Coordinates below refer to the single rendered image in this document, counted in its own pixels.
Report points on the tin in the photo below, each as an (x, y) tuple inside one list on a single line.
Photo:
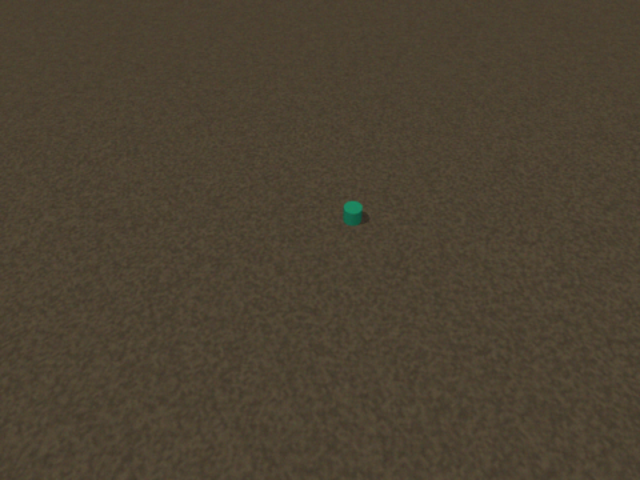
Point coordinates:
[(352, 213)]

